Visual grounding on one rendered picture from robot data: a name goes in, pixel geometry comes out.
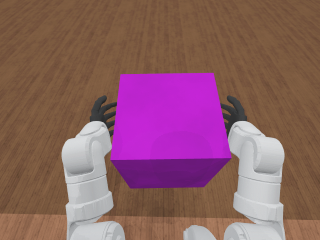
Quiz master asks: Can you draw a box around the right robot forearm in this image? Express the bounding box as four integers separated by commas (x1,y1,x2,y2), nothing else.
228,121,286,240

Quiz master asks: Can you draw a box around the left robot hand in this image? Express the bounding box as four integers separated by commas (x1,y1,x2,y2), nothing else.
89,95,117,137

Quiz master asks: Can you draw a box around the carton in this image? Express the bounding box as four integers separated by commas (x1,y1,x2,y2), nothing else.
110,73,232,189

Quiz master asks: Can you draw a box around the right robot thigh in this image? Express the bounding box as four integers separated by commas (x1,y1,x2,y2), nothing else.
183,226,216,240

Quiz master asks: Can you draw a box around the left robot forearm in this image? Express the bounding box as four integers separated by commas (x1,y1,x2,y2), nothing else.
61,121,114,240

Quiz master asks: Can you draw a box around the right robot hand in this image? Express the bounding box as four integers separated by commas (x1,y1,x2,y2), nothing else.
220,95,247,139

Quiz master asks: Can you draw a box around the robot right upper arm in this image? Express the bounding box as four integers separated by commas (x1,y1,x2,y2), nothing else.
223,222,282,240

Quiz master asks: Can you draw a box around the robot left upper arm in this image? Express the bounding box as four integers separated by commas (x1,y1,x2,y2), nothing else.
70,221,125,240

